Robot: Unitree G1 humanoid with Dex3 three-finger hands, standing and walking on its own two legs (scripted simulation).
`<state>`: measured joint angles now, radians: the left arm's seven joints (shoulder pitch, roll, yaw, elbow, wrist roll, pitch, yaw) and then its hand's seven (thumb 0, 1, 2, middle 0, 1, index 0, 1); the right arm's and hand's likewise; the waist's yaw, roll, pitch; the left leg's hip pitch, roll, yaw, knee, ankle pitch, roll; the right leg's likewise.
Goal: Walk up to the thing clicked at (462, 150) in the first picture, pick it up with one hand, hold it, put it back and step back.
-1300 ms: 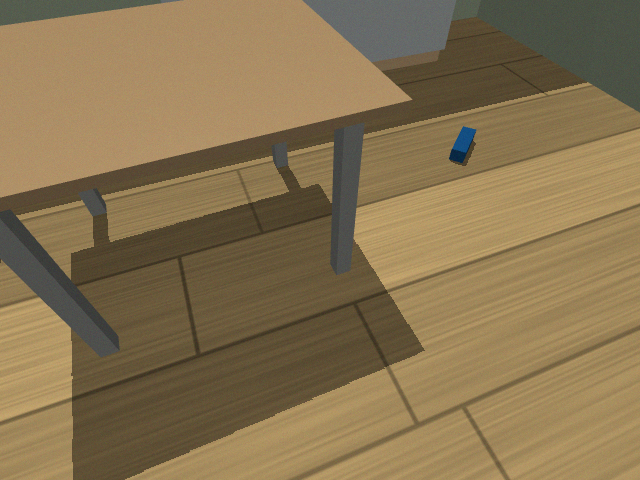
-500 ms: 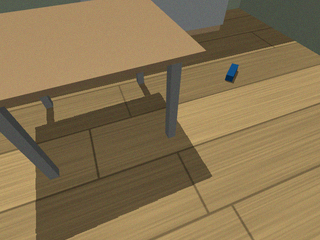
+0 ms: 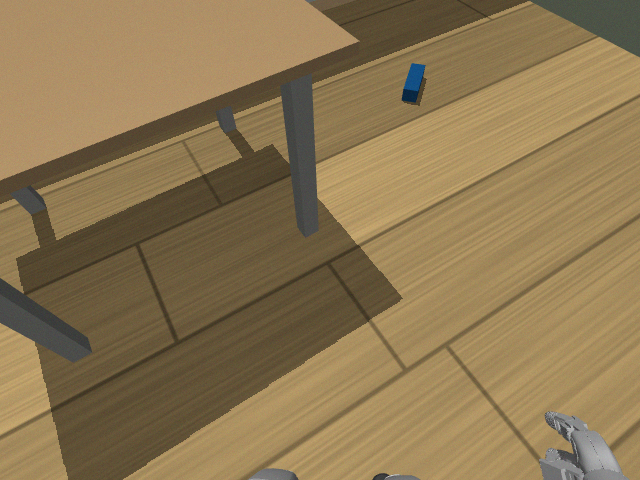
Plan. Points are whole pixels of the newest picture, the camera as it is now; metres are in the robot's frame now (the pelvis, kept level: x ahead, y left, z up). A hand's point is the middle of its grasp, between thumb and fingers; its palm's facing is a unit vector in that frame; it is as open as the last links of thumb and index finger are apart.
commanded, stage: walk up
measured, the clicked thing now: (413, 82) +1.92 -0.33 -0.74
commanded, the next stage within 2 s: none
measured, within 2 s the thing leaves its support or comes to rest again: neither
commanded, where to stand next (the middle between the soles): +0.07 -0.01 m, yaw -57 degrees
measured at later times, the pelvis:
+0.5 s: pelvis -0.01 +0.07 +0.00, yaw -24 degrees
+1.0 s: pelvis +0.02 +0.03 -0.02, yaw -41 degrees
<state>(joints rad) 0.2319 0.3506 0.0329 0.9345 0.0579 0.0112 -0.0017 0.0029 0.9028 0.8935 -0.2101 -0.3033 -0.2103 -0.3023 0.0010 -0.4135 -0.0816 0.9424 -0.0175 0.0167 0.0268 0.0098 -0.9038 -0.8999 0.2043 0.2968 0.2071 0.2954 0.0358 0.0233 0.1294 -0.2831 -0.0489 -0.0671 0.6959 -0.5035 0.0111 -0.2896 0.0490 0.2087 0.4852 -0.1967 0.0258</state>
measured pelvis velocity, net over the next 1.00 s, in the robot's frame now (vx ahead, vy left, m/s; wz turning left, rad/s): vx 0.02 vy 0.03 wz -0.71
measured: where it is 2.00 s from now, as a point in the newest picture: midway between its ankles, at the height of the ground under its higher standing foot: outside the picture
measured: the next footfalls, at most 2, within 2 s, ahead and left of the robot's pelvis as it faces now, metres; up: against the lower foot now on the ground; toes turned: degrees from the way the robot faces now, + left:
right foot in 0.60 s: -0.02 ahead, -0.08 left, +0.00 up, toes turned -30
left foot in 1.00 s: +0.17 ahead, +0.05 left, +0.00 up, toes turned -40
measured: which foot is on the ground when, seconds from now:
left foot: down 0.00-0.64, up 0.66-0.98, down 1.00-1.00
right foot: down 0.00-0.10, up 0.12-0.58, down 0.60-1.00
